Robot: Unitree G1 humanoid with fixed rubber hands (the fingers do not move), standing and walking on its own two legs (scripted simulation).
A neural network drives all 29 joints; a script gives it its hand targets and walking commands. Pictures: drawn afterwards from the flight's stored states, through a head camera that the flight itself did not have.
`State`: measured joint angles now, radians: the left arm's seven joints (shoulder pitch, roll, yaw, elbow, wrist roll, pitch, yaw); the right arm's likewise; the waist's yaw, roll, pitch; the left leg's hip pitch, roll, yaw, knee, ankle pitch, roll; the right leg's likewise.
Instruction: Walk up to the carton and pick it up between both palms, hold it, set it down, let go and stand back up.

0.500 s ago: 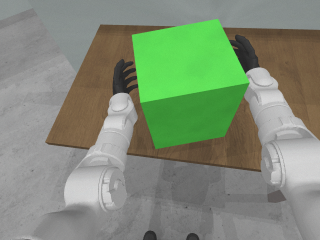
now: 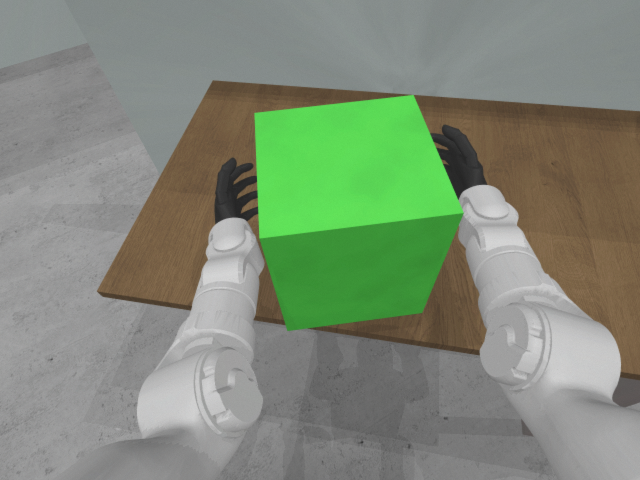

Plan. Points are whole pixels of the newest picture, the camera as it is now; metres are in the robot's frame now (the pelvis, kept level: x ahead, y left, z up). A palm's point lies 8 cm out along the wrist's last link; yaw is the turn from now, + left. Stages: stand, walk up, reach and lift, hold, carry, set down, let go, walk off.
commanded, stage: reach and lift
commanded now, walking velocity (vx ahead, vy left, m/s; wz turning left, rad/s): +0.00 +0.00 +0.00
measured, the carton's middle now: (345, 221) +0.45 +0.03 +0.02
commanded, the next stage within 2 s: none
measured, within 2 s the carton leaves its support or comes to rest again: leaves its support in 0.72 s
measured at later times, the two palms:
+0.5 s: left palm (234, 217) +0.41 +0.17 +0.07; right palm (469, 188) +0.47 -0.13 +0.08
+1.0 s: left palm (226, 220) +0.39 +0.17 +0.08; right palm (469, 190) +0.45 -0.12 +0.10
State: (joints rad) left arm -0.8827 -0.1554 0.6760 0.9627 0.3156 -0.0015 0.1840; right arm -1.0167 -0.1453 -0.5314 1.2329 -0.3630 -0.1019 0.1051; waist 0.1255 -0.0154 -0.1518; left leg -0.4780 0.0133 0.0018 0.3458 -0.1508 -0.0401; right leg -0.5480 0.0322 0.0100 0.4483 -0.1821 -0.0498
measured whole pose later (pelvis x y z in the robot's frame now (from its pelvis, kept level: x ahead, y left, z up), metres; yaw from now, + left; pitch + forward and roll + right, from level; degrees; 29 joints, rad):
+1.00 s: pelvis +0.00 +0.00 +0.00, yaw +0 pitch +13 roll +2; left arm -0.85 -0.17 0.66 0.91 0.32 0.05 0.18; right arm -0.98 -0.12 -0.58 1.23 -0.39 -0.12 0.10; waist 0.13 -0.02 -0.15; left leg -0.42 0.01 0.00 0.35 -0.15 -0.04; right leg -0.49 0.03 0.01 0.44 -0.18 -0.05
